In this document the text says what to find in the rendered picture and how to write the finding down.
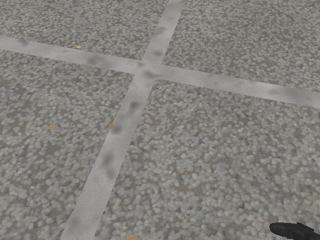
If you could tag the robot right hand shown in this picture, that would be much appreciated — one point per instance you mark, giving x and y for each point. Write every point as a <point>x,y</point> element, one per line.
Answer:
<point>294,231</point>

